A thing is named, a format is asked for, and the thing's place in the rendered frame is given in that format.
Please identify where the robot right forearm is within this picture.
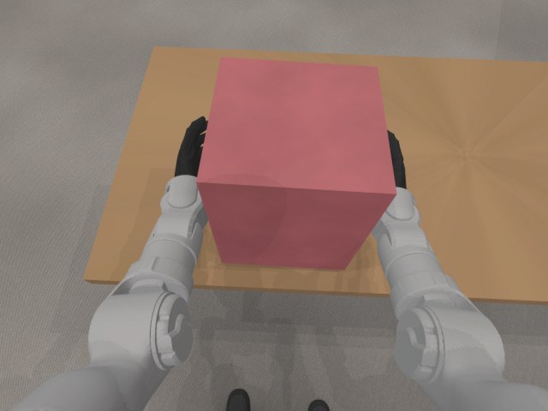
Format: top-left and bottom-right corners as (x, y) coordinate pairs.
(371, 187), (505, 369)

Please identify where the robot left forearm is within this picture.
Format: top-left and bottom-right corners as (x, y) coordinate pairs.
(88, 175), (208, 358)

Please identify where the robot left hand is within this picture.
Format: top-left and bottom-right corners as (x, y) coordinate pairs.
(175, 116), (208, 177)

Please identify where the robot left upper arm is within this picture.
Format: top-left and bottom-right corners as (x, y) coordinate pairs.
(10, 291), (194, 411)

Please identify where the carton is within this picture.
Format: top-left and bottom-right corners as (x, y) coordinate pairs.
(196, 57), (397, 270)

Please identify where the robot right hand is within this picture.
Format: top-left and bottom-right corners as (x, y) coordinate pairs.
(387, 130), (407, 189)

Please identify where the robot left foot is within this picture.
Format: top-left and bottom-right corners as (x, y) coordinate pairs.
(226, 389), (250, 411)

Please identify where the robot right upper arm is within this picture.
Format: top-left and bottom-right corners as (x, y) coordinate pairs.
(394, 305), (548, 411)

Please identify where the table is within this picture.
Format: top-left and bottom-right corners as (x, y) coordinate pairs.
(83, 46), (548, 305)

